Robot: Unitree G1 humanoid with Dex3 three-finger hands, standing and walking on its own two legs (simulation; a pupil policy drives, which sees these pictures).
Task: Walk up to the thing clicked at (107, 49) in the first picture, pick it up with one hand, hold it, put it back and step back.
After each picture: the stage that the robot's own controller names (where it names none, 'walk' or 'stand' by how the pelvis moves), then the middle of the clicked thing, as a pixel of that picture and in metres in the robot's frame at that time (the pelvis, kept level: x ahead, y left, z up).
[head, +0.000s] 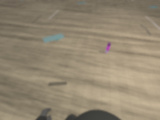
stand; (107, 48) +1.54 -0.39 -0.66
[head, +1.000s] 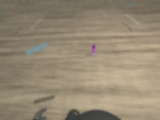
walk; (93, 50) +1.45 +0.03 -0.63
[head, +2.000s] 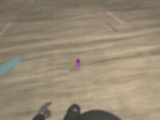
walk; (78, 64) +0.94 +0.24 -0.64
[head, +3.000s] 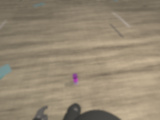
walk; (75, 79) +0.59 +0.24 -0.64
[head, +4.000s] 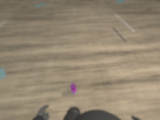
stand; (73, 89) +0.45 +0.21 -0.63
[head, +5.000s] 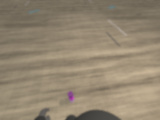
stand; (71, 97) +0.38 +0.22 -0.65
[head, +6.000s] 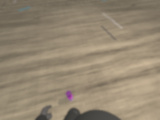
stand; (69, 96) +0.34 +0.26 -0.65
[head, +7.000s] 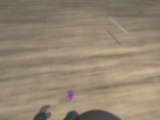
stand; (70, 95) +0.37 +0.21 -0.65
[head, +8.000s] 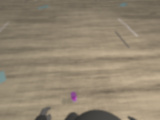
stand; (74, 97) +0.36 +0.18 -0.65
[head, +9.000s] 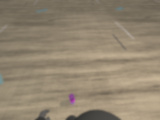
stand; (72, 99) +0.36 +0.20 -0.66
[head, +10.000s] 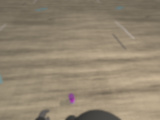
stand; (71, 99) +0.35 +0.20 -0.66
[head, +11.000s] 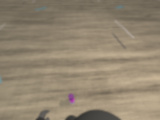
stand; (71, 99) +0.35 +0.20 -0.66
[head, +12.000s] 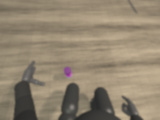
go down; (68, 73) +0.40 +0.20 -0.42
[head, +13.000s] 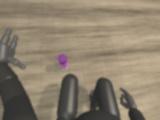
go down; (63, 62) +0.43 +0.23 -0.29
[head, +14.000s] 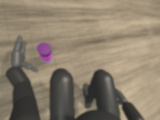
close in; (46, 54) +0.42 +0.26 -0.18
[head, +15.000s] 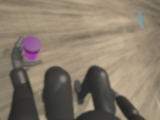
close; (31, 52) +0.41 +0.28 -0.16
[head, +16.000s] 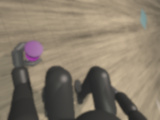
lift; (33, 54) +0.39 +0.28 -0.16
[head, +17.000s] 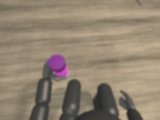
lift; (60, 70) +0.32 +0.20 +0.01
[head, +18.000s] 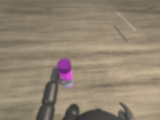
hold; (66, 75) +0.30 +0.16 +0.04
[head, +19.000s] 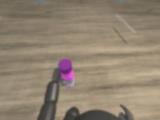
hold; (67, 75) +0.31 +0.16 +0.04
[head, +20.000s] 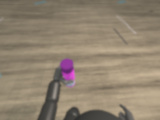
crouch; (68, 75) +0.31 +0.15 +0.04
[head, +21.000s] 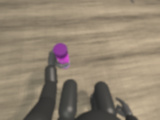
crouch; (63, 58) +0.42 +0.18 -0.03
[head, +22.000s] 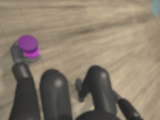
lower; (31, 51) +0.42 +0.26 -0.17
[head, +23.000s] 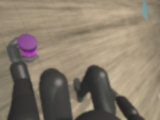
lower; (29, 50) +0.42 +0.27 -0.17
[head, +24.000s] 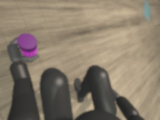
lower; (29, 50) +0.42 +0.28 -0.16
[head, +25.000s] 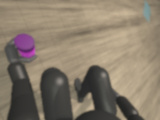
lower; (27, 51) +0.41 +0.29 -0.16
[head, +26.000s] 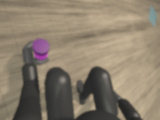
loosen; (41, 53) +0.40 +0.25 -0.15
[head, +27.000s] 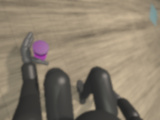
withdraw; (40, 53) +0.41 +0.25 -0.17
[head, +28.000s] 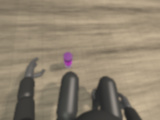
walk; (68, 61) +0.44 +0.20 -0.26
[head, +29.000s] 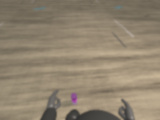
stand; (74, 99) +0.36 +0.15 -0.59
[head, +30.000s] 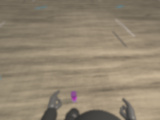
stand; (74, 97) +0.38 +0.16 -0.60
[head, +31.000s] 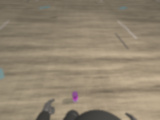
stand; (75, 97) +0.37 +0.15 -0.62
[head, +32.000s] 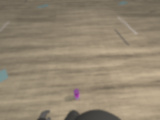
walk; (76, 94) +0.39 +0.15 -0.65
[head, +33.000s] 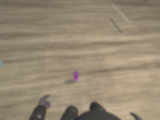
walk; (76, 77) +0.56 +0.14 -0.64
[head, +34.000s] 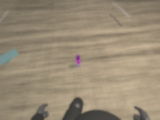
walk; (78, 60) +0.87 +0.24 -0.63
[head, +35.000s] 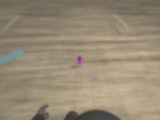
stand; (79, 61) +1.01 +0.19 -0.64
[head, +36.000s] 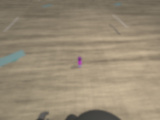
stand; (79, 62) +1.02 +0.19 -0.66
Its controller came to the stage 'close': yes
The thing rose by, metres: 0.68
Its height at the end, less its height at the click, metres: +0.00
